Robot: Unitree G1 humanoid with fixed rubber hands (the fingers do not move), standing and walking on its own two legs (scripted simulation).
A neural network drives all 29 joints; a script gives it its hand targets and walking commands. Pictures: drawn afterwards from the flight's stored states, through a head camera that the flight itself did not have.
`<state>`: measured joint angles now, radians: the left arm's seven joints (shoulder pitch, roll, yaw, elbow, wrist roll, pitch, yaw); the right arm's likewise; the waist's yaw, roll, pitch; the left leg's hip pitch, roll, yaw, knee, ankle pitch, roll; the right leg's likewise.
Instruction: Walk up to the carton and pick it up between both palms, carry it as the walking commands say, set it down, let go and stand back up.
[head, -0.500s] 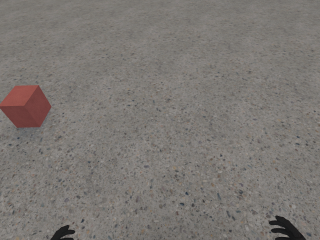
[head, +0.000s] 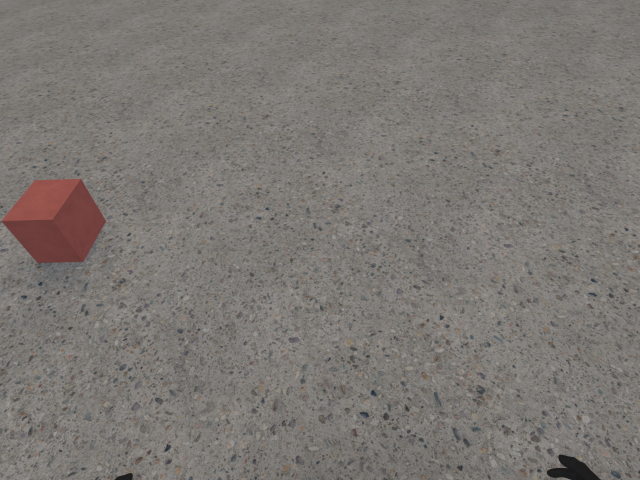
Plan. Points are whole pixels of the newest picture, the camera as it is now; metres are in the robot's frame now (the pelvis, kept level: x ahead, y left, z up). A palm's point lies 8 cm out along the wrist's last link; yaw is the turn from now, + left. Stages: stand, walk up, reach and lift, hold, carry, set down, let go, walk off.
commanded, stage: stand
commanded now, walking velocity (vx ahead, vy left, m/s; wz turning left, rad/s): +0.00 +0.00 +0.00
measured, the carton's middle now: (59, 221) +1.31 +1.16 -0.65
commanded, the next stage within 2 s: walk up in 1.54 s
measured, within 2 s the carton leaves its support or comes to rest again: neither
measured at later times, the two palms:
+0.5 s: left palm out of the picture +0.10 +0.31 -0.10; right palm out of the picture +0.10 -0.31 -0.10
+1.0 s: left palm out of the picture +0.11 +0.31 -0.10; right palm out of the picture +0.11 -0.31 -0.10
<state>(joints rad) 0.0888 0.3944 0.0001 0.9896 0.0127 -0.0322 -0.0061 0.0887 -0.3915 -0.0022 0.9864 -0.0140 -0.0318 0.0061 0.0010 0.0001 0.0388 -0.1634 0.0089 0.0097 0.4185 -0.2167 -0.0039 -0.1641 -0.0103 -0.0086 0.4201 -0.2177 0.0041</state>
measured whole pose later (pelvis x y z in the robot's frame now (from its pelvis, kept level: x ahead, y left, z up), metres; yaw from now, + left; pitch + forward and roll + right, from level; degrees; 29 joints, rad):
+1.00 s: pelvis +0.01 +0.00 +0.00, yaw +0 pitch -2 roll +0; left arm 0.08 0.40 0.00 1.06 0.01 -0.02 0.00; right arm 0.08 -0.40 -0.01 1.06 -0.01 -0.02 0.00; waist 0.00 0.00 0.04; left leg -0.12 0.01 0.01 0.34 -0.18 -0.01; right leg -0.12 -0.01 -0.01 0.34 -0.19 0.01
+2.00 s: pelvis +0.02 -0.01 +0.00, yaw +7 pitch +1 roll +0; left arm 0.27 0.28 0.05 0.96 0.05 -0.01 0.03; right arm 0.19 -0.29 -0.09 0.90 -0.02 0.06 0.04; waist 0.02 0.03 0.04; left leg -0.46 0.04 0.03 0.93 -0.41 0.01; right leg -0.16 -0.08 -0.14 0.41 -0.26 0.02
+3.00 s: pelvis +0.16 +0.10 +0.00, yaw +28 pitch +0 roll -1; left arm 0.36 0.17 0.04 1.00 0.03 -0.02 0.03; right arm 0.13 -0.23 -0.03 0.96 -0.02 0.02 0.01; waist 0.04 0.02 0.06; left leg -0.29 0.04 0.08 0.52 -0.24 -0.01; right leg -0.14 -0.11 -0.25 0.42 -0.27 0.03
